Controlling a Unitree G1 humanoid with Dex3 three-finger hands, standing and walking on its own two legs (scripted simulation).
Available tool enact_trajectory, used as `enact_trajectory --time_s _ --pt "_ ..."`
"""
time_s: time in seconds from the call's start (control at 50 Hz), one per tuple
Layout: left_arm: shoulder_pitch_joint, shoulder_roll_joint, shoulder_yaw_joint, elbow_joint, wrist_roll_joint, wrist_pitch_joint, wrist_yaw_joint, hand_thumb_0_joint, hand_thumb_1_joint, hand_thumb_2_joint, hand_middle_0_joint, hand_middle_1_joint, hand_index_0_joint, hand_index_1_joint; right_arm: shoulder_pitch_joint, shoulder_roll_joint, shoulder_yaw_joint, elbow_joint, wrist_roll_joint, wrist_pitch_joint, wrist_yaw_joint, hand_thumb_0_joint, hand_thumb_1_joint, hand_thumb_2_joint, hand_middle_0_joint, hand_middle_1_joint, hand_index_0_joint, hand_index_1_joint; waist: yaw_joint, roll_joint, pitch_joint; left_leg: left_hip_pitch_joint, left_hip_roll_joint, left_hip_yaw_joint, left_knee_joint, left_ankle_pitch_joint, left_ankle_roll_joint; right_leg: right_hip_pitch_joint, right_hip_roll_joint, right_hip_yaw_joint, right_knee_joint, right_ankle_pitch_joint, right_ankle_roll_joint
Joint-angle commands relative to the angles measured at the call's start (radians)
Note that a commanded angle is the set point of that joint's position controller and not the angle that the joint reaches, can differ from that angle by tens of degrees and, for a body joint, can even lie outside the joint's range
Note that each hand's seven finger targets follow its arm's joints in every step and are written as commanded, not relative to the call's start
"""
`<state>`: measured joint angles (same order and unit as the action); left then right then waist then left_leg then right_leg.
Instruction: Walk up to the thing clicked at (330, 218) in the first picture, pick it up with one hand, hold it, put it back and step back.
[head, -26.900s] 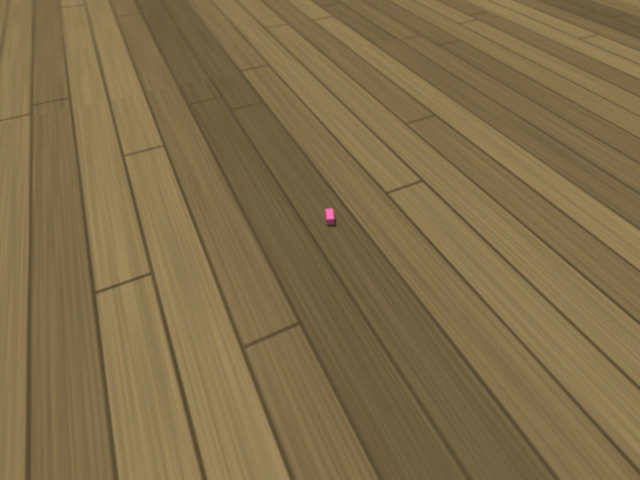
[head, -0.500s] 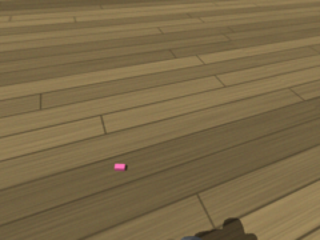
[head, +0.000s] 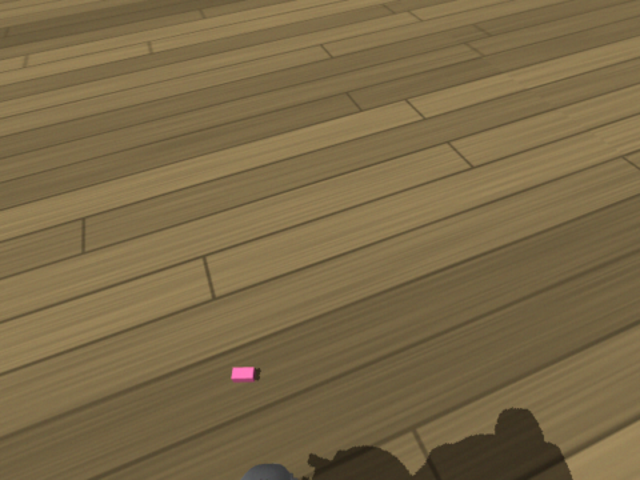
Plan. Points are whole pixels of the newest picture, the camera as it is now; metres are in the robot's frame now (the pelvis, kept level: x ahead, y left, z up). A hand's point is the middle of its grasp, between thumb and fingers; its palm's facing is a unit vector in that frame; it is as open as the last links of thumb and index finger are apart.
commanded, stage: walk up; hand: left
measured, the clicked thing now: (243, 374) +0.52 +0.31 -0.75
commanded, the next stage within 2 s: none
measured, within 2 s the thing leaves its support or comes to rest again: neither
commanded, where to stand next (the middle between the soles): +0.16 +0.05 m, yaw +4 degrees
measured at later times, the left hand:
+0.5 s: hand out of the picture +0.07 +0.27 -0.16, palm faces +0.00 -0.91 -0.41, open 7.4 cm
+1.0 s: hand out of the picture +0.08 +0.27 -0.15, palm faces +0.01 -0.94 -0.34, open 7.4 cm
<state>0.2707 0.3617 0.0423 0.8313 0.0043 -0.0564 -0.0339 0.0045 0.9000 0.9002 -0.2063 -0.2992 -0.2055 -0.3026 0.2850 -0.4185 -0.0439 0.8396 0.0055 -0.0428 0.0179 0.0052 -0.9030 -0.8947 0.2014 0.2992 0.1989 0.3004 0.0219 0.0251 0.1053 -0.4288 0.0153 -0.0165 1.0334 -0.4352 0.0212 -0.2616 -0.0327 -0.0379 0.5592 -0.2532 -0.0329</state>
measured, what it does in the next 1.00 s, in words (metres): steps on the spot: left foot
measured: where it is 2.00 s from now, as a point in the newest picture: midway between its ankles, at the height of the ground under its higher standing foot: outside the picture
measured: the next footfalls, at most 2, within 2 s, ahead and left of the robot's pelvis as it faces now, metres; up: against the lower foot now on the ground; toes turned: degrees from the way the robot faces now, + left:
left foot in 0.14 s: +0.12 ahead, +0.13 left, +0.00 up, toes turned +2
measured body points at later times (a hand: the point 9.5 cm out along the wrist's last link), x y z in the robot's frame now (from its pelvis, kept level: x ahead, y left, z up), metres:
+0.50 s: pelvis +0.01 +0.00 -0.02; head +0.04 -0.01 +0.43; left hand +0.07 +0.32 -0.13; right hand +0.16 -0.30 -0.13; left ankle +0.08 +0.13 -0.73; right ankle +0.00 -0.14 -0.73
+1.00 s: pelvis +0.01 +0.01 +0.01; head +0.02 +0.02 +0.45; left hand +0.08 +0.32 -0.13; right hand +0.09 -0.29 -0.12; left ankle +0.08 +0.13 -0.73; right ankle +0.00 -0.14 -0.73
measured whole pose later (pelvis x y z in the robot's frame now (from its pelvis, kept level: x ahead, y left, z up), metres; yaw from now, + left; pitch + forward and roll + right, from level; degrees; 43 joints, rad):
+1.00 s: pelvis +0.01 +0.01 +0.01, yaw +2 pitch -2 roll -1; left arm 0.13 0.37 0.01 1.09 0.00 -0.02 0.00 0.01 0.90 0.90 -0.21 -0.30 -0.20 -0.30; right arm 0.12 -0.35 0.00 1.10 0.00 0.01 0.04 0.01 -0.90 -0.89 0.20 0.30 0.20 0.30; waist -0.01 0.00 0.06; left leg -0.27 0.02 -0.02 0.44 -0.12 -0.01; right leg -0.12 -0.03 -0.02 0.42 -0.26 0.04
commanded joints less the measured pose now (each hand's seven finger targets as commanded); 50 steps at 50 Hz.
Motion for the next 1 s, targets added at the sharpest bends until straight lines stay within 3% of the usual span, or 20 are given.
enact_trajectory --time_s 0.0,0.06,0.1,0.12,0.14,0.16,0.18,0.28,0.34,0.38,0.4,0.42,0.46,0.5,0.52,0.56,0.6,0.66,0.72,0.98 --pt "0.013 0.248 0.061 -0.061 0.01 -0.014 0.038 0.0 0.9 0.9 -0.2 -0.3 -0.2 -0.3 0.071 -0.11 -0.037 -0.032 -0.002 -0.009 -0.017 0.0 -0.9 -0.9 0.2 0.3 0.2 0.3 -0.005 -0.171 -0.088 0.048 0.024 0.024 -0.244 0.108 -0.032 0.047 -0.2 0.094 -0.102 0.707 -0.197" --pt "-0.029 0.265 0.054 -0.067 -0.009 0.004 0.044 0.0 0.9 0.9 -0.2 -0.3 -0.2 -0.3 0.054 -0.11 -0.041 -0.014 -0.007 -0.01 -0.029 0.0 -0.9 -0.9 0.2 0.3 0.2 0.3 -0.015 -0.161 -0.142 0.16 0.004 0.047 -0.367 0.224 -0.015 0.031 -0.214 0.1 0.017 0.703 -0.167" --pt "-0.071 0.254 0.038 -0.074 -0.022 0.021 0.047 0.0 0.9 0.9 -0.2 -0.3 -0.2 -0.3 0.067 -0.141 -0.055 -0.002 -0.014 -0.009 -0.033 0.0 -0.9 -0.9 0.2 0.3 0.2 0.3 -0.051 -0.105 -0.148 0.274 -0.006 0.03 -0.468 0.399 0.016 -0.07 -0.191 0.101 0.1 0.501 -0.115" --pt "-0.062 0.236 0.034 -0.072 -0.027 0.03 0.049 0.0 0.9 0.9 -0.2 -0.3 -0.2 -0.3 0.048 -0.186 -0.066 -0.009 -0.019 -0.008 -0.036 0.0 -0.9 -0.9 0.2 0.3 0.2 0.3 -0.047 -0.011 -0.147 0.279 0.063 -0.06 -0.504 0.572 0.037 -0.103 -0.138 0.074 0.144 0.341 -0.072" --pt "-0.023 0.215 0.03 -0.064 -0.037 0.039 0.049 0.0 0.9 0.9 -0.2 -0.3 -0.2 -0.3 -0.008 -0.25 -0.08 -0.033 -0.022 -0.004 -0.036 0.0 -0.9 -0.9 0.2 0.3 0.2 0.3 -0.018 0.1 -0.166 0.276 0.211 -0.261 -0.559 0.63 0.115 -0.143 -0.029 0.028 0.234 0.102 -0.019" --pt "0.001 0.206 0.028 -0.053 -0.041 0.054 0.054 0.0 0.9 0.9 -0.2 -0.3 -0.2 -0.3 -0.045 -0.271 -0.076 -0.059 -0.021 -0.002 -0.035 0.0 -0.9 -0.9 0.2 0.3 0.2 0.3 -0.007 0.135 -0.168 0.205 0.309 -0.369 -0.62 0.597 0.201 -0.101 0.043 0.021 0.318 -0.237 -0.004" --pt "0.021 0.228 0.034 -0.023 -0.039 0.069 0.06 0.0 0.9 0.9 -0.2 -0.3 -0.2 -0.3 -0.08 -0.278 -0.074 -0.053 -0.013 -0.001 -0.036 0.0 -0.9 -0.9 0.2 0.3 0.2 0.3 -0.014 0.195 -0.183 0.173 0.361 -0.428 -0.622 0.569 0.28 -0.055 0.022 0.065 0.422 -0.384 0.002" --pt "0.013 0.214 0.041 0.032 -0.026 0.055 0.052 0.0 0.9 0.9 -0.2 -0.3 -0.2 -0.3 -0.136 -0.218 -0.05 -0.041 -0.013 0.013 -0.041 0.0 -0.9 -0.9 0.2 0.3 0.2 0.3 0.01 0.184 -0.206 0.214 0.241 -0.223 -0.504 0.707 0.199 -0.061 0.005 0.055 0.281 -0.292 -0.002" --pt "0.041 0.2 0.04 0.084 -0.01 0.031 0.06 0.0 0.9 0.9 -0.2 -0.3 -0.2 -0.3 -0.182 -0.187 -0.038 -0.036 -0.007 0.037 -0.031 0.0 -0.9 -0.9 0.2 0.3 0.2 0.3 0.03 0.124 -0.228 0.195 0.165 -0.148 -0.393 0.585 0.117 0.086 0.013 0.034 -0.095 -0.004 0.007" --pt "-0.009 0.291 0.054 0.069 0.014 0.008 0.07 0.0 0.9 0.9 -0.2 -0.3 -0.2 -0.3 -0.189 -0.142 -0.024 -0.045 0.007 0.044 -0.022 0.0 -0.9 -0.9 0.2 0.3 0.2 0.3 0.007 -0.032 -0.182 0.033 0.064 -0.077 -0.303 0.418 0.027 0.127 -0.157 0.297 -0.121 0.168 -0.063" --pt "-0.078 0.34 0.06 0.055 0.017 0.007 0.071 0.0 0.9 0.9 -0.2 -0.3 -0.2 -0.3 -0.184 -0.135 -0.026 -0.035 -0.001 0.05 -0.021 0.0 -0.9 -0.9 0.2 0.3 0.2 0.3 -0.021 -0.103 -0.128 0.009 0.013 -0.031 -0.287 0.119 -0.002 0.042 -0.285 0.399 -0.161 0.164 -0.143" --pt "-0.148 0.383 0.064 0.044 0.018 0.008 0.07 0.0 0.9 0.9 -0.2 -0.3 -0.2 -0.3 -0.183 -0.169 -0.045 -0.016 -0.011 0.057 -0.024 0.0 -0.9 -0.9 0.2 0.3 0.2 0.3 -0.033 -0.164 -0.109 0.104 0.032 -0.04 -0.21 -0.029 0.004 -0.101 -0.342 0.423 -0.15 0.172 -0.206" --pt "-0.198 0.314 0.047 0.034 0.014 0.009 0.064 0.0 0.9 0.9 -0.2 -0.3 -0.2 -0.3 -0.162 -0.183 -0.055 0.017 -0.013 0.05 -0.01 0.0 -0.9 -0.9 0.2 0.3 0.2 0.3 -0.069 -0.133 -0.054 0.196 0.036 -0.039 -0.306 0.047 0.018 -0.186 -0.239 0.274 -0.103 0.103 -0.136" --pt "-0.199 0.267 0.037 0.054 0.008 0.005 0.062 0.0 0.9 0.9 -0.2 -0.3 -0.2 -0.3 -0.166 -0.17 -0.049 0.041 -0.001 0.031 -0.006 0.0 -0.9 -0.9 0.2 0.3 0.2 0.3 -0.059 -0.078 -0.102 0.255 0.075 -0.087 -0.457 0.457 0.043 -0.107 -0.116 0.126 -0.018 0.143 -0.028" --pt "-0.164 0.246 0.031 0.065 0.003 0.004 0.059 0.0 0.9 0.9 -0.2 -0.3 -0.2 -0.3 -0.182 -0.169 -0.045 0.043 -0.002 0.025 -0.006 0.0 -0.9 -0.9 0.2 0.3 0.2 0.3 -0.034 -0.061 -0.139 0.289 0.11 -0.13 -0.475 0.53 0.071 -0.081 -0.074 0.1 0.011 0.152 -0.004" --pt "-0.074 0.235 0.022 0.095 0.001 0.007 0.054 0.0 0.9 0.9 -0.2 -0.3 -0.2 -0.3 -0.244 -0.178 -0.032 0.035 -0.007 0.019 -0.006 0.0 -0.9 -0.9 0.2 0.3 0.2 0.3 0.015 -0.066 -0.177 0.237 0.138 -0.159 -0.485 0.38 0.094 -0.021 -0.062 0.117 -0.057 0.004 -0.001" --pt "-0.158 0.253 0.023 0.114 0.007 0.006 0.052 0.0 0.9 0.9 -0.2 -0.3 -0.2 -0.3 -0.237 -0.145 -0.022 0.069 -0.006 0.032 0.001 0.0 -0.9 -0.9 0.2 0.3 0.2 0.3 -0.019 -0.11 -0.084 0.172 0.077 -0.11 -0.53 0.242 0.028 -0.031 -0.109 0.176 -0.159 -0.126 -0.018" --pt "-0.184 0.247 0.014 0.116 0.002 0.014 0.045 0.0 0.9 0.9 -0.2 -0.3 -0.2 -0.3 -0.242 -0.18 -0.024 0.102 -0.015 0.034 0.004 0.0 -0.9 -0.9 0.2 0.3 0.2 0.3 -0.028 -0.015 -0.05 0.184 0.091 -0.151 -0.64 0.029 0.024 -0.078 -0.082 0.138 -0.15 -0.218 -0.019" --pt "-0.144 0.227 0.009 0.156 0.0 0.01 0.042 0.0 0.9 0.9 -0.2 -0.3 -0.2 -0.3 -0.258 -0.163 -0.011 0.123 -0.015 0.028 0.01 0.0 -0.9 -0.9 0.2 0.3 0.2 0.3 -0.003 0.001 -0.083 0.147 0.114 -0.176 -0.69 0.048 0.029 0.039 -0.07 0.12 -0.183 -0.156 -0.014" --pt "-0.189 0.225 0.008 0.209 0.0 0.013 0.041 0.0 0.9 0.9 -0.2 -0.3 -0.2 -0.3 -0.246 -0.155 -0.008 0.195 -0.01 0.023 -0.001 0.0 -0.9 -0.9 0.2 0.3 0.2 0.3 -0.021 0.03 -0.126 0.21 0.106 -0.14 -0.726 0.196 0.009 0.12 -0.077 0.082 -0.244 0.01 0.002"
